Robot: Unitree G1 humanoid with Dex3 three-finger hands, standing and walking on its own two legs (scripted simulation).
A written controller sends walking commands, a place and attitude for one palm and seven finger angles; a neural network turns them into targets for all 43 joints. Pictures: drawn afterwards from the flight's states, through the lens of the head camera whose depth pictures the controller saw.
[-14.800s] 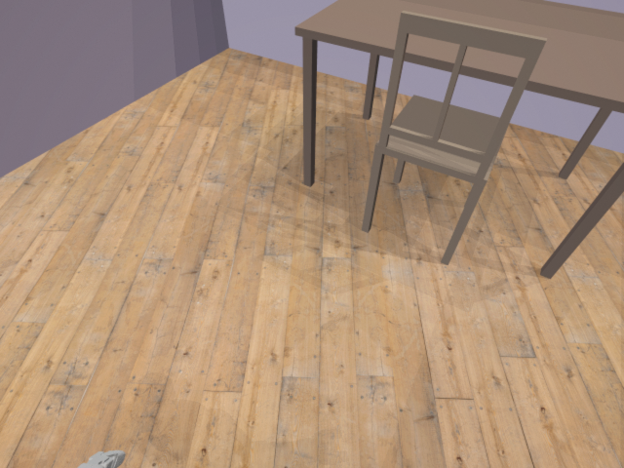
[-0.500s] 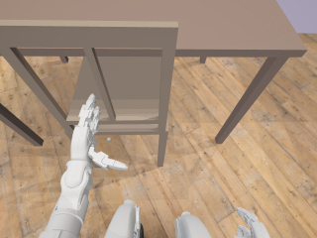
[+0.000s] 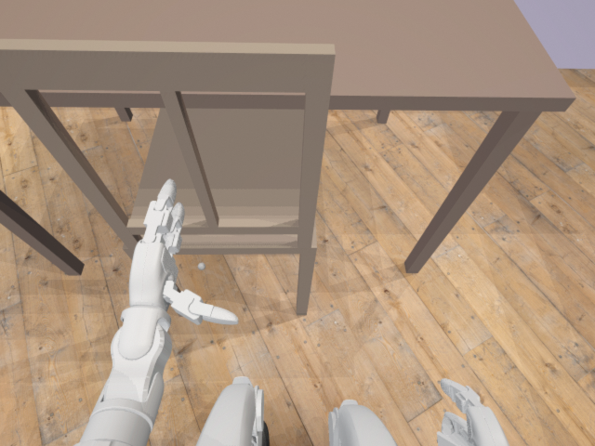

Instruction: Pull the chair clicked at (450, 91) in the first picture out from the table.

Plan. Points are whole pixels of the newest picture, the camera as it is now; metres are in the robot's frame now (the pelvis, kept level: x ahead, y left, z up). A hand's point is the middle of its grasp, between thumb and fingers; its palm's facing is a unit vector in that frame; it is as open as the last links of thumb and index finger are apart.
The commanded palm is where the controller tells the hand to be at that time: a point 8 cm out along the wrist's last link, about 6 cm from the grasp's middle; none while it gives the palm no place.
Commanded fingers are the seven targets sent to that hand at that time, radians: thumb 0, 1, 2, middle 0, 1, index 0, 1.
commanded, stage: push the fingers through the gap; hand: left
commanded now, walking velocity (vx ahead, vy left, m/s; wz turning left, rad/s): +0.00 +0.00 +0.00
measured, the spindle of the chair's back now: (196, 170) +0.49 +0.16 +0.04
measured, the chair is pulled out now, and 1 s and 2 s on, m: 0.00 0.00 0.00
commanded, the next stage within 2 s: hook a spindle and tug to test in 1.66 s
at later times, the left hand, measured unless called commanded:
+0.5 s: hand (203, 237) +0.39 +0.14 +0.02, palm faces +0.02 -1.00 -0.03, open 16.9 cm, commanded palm +0.37 +0.19 +0.02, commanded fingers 0.00 -0.50 0.30 -0.06 -0.08 -0.06 -0.08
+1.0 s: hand (205, 209) +0.43 +0.14 +0.02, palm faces +0.03 -1.00 -0.02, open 16.9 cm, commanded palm +0.41 +0.19 +0.02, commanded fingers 0.00 -0.50 0.30 -0.06 -0.08 -0.06 -0.08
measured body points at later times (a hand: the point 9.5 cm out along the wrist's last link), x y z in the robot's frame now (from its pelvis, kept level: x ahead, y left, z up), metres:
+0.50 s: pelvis +0.00 +0.00 +0.00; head +0.11 +0.01 +0.44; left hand +0.38 +0.19 +0.03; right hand +0.12 -0.25 -0.12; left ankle +0.06 +0.10 -0.62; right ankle -0.01 -0.10 -0.62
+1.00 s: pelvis +0.00 +0.01 -0.01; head +0.12 +0.02 +0.43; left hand +0.42 +0.20 +0.03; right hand +0.08 -0.25 -0.13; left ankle +0.06 +0.10 -0.62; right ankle -0.01 -0.10 -0.62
